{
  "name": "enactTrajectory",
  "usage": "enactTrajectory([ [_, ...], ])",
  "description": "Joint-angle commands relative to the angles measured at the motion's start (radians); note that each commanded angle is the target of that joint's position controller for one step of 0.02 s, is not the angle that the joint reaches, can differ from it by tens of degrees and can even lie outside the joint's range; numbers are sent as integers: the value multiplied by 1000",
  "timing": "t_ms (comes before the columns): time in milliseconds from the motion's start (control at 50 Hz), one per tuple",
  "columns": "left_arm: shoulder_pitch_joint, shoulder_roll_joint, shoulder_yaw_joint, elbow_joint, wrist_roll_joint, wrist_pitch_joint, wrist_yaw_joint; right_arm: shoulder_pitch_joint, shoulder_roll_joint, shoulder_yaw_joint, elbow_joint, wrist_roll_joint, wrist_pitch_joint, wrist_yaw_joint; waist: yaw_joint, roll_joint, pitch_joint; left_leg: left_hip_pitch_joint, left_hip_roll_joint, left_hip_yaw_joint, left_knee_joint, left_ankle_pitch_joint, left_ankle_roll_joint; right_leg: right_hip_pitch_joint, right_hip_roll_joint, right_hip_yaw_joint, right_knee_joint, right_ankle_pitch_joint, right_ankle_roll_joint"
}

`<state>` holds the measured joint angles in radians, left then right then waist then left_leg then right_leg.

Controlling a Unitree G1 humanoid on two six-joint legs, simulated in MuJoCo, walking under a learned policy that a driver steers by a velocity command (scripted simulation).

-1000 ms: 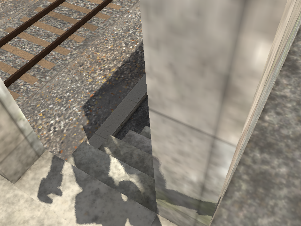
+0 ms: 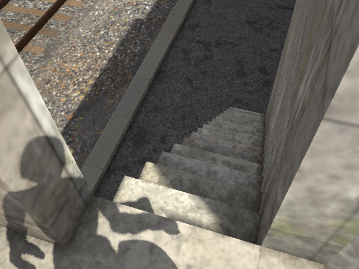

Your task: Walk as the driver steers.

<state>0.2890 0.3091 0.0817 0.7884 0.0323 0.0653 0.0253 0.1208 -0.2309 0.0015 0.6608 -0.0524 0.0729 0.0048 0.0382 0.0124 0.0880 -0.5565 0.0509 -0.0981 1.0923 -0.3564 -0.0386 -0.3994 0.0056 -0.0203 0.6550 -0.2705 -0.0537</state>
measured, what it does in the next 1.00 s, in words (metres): walks backwards: left foot, then right foot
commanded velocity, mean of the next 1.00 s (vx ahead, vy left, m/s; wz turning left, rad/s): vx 0.03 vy -0.09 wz -0.33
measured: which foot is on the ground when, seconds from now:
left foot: up 0.00-0.12, down 0.14-0.68, up 0.70-1.00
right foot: down 0.00-0.12, up 0.14-0.66, down 0.68-1.00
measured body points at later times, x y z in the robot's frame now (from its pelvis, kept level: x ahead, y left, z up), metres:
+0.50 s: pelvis -0.02 +0.11 +0.02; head +0.03 +0.14 +0.46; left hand +0.27 +0.30 -0.10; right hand -0.07 -0.20 -0.06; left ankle +0.08 +0.24 -0.72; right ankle -0.13 +0.01 -0.60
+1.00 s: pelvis -0.11 +0.01 +0.02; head -0.09 -0.02 +0.47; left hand +0.08 +0.22 -0.09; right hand -0.13 -0.27 -0.13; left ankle -0.10 +0.09 -0.64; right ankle -0.15 -0.06 -0.72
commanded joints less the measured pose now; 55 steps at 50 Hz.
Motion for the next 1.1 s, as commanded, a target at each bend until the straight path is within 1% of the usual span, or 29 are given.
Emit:
enactTrajectory([
  [20,-123,205,59,-124,-4,-35,-20,78,-53,-14,-63,22,5,20,-36,-162,-104,157,-73,96,-267,75,-10,-30,-96,224,-253,70,-118],
  [80,-167,199,67,-161,-1,-9,-24,71,-54,-24,-86,35,-23,-3,-11,-248,-161,288,-146,144,-496,73,-33,-8,-55,261,-232,-19,-90],
  [100,-205,187,64,-177,-4,-5,-25,125,-62,-30,-80,33,-36,-17,-54,-228,-168,379,-150,146,-631,119,-37,-34,-26,276,-190,-46,-59],
  [120,-194,132,50,-182,1,-12,-21,214,-110,-42,-63,31,-54,-32,-86,-173,-185,491,-63,95,-703,99,-24,-109,24,265,-97,-125,-19],
  [140,-127,6,21,-189,6,-17,-16,256,-213,-58,-84,27,-63,-44,-73,77,-198,525,276,-214,-817,-30,18,-199,123,132,185,-303,26],
  [160,-55,-14,13,-199,0,-18,-13,109,-331,-77,-136,15,-62,-46,-9,341,-223,405,489,-507,-922,94,143,-292,149,81,394,-434,57],
  [180,-71,69,28,-182,9,-10,-26,66,-276,-70,-156,10,-65,-48,-12,273,-193,344,445,-463,-914,87,183,-263,70,124,529,-338,33],
  [200,-80,95,41,-158,0,-13,-39,24,-212,-54,-148,21,-63,-53,14,177,-128,310,354,-290,-876,114,152,-255,58,131,582,-228,33],
  [240,-56,112,51,-119,-16,-8,-57,-24,-184,-53,-153,30,-53,-67,37,158,-125,356,236,-52,-808,335,113,-230,46,80,674,-103,68],
  [280,-54,127,57,-110,-25,-5,-71,18,-163,-53,-140,38,-51,-66,8,160,-130,415,232,20,-782,414,127,-247,41,63,749,-58,97],
  [360,-168,144,59,-166,-13,31,-91,151,-203,-85,-89,45,-52,-81,-48,158,-130,498,337,18,-762,441,176,-308,20,72,798,-78,139],
  [500,-250,81,28,-221,-6,37,-137,321,-294,-140,86,16,-59,-88,-83,211,-119,512,413,52,-762,411,167,-267,-30,107,590,-119,139],
  [600,-193,21,-14,-194,-19,18,-136,234,-364,-169,130,11,-52,-65,-56,304,-91,303,353,98,-841,186,138,6,-27,42,156,-217,88],
  [640,-97,7,-20,-130,-14,9,-123,192,-350,-165,136,13,-44,-50,-31,329,-90,214,297,104,-831,185,116,178,0,-34,-76,-139,45],
  [660,8,-5,-21,-67,-8,6,-115,176,-322,-154,137,24,-42,-41,11,272,-108,146,257,119,-777,170,94,317,30,-81,-208,-12,18],
  [680,109,26,-14,-3,-6,3,-110,206,-258,-136,146,18,-45,-29,42,112,-134,48,169,179,-637,46,60,457,40,-60,-298,-43,-2],
  [700,138,109,-8,13,-3,-1,-113,244,-144,-103,139,9,-33,-5,49,-251,-117,-80,28,234,-310,-342,44,434,-193,190,-426,-269,-17],
  [720,36,266,12,-39,2,-12,-100,186,-121,-98,107,24,-8,-9,77,-450,-40,-144,-99,90,-185,-339,45,139,-296,255,-493,-357,-99],
  [740,-43,208,-3,-34,7,-17,-80,146,-211,-121,108,43,1,-3,41,-386,0,-107,-75,38,-75,-233,74,60,-262,199,-510,-411,-85],
  [760,-139,140,-29,-40,3,-22,-60,200,-228,-134,135,42,-1,8,-44,-336,8,-84,-87,38,9,-138,87,42,-230,147,-491,-284,-55],
  [780,-210,107,-37,-58,-4,-26,-43,280,-224,-134,177,35,-6,9,-104,-284,-19,-69,-77,56,56,-71,79,88,-203,89,-466,-156,-40],
  [800,-218,88,-38,-99,-28,-71,-10,341,-181,-129,221,41,-4,25,-110,-139,-52,-97,-66,-9,111,-15,61,194,-317,176,-408,124,-9],
  [820,-231,81,-37,-94,-50,-91,6,350,-178,-128,232,31,-6,33,-134,-85,-75,-91,-41,5,145,8,44,247,-328,130,-374,283,9],
  [840,-223,72,-37,-95,-55,-103,15,333,-174,-128,224,29,-4,37,-134,-97,-90,-82,-32,30,171,20,30,270,-334,100,-355,347,3],
  [900,-154,28,-42,-96,-26,-97,38,216,-176,-127,170,22,20,36,-78,-157,-69,-107,-23,91,190,54,15,298,-342,48,-388,260,-68],
  [920,-156,3,-49,-89,-17,-73,39,187,-167,-120,149,7,13,38,-70,-223,-41,-82,-26,145,109,47,18,257,-253,-44,-398,122,-96],
  [980,-38,30,-38,-66,-12,-67,53,70,-125,-104,84,10,16,61,-11,-160,-17,-101,-18,154,-22,-5,16,353,-335,3,-385,202,-138],
  [1020,7,80,-19,-57,-10,-79,44,47,-97,-95,57,20,26,67,-1,-91,-46,-121,-4,137,-60,-53,22,450,-419,30,-342,436,-152],
  [1100,17,110,-1,-52,-10,-97,21,-19,-98,-94,23,41,49,70,2,-57,-83,-74,11,147,-109,-66,31,474,-463,-22,-277,685,-143],
])
Keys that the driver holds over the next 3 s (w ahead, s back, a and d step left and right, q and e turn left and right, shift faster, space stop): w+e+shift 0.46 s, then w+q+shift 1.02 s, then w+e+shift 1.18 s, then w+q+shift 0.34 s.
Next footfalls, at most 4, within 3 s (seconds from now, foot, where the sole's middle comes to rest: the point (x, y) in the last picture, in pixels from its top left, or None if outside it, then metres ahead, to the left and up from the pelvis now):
0.14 left None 0.12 0.23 -0.76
0.68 right None -0.11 -0.07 -0.76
1.46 left None -0.11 0.22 -0.76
1.84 right None -0.05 0.16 -0.76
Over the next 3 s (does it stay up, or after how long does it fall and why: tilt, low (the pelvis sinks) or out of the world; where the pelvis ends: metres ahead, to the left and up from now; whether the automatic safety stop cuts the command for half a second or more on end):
stays up -0.19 0.26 0.01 its command is cut before an obstacle from the start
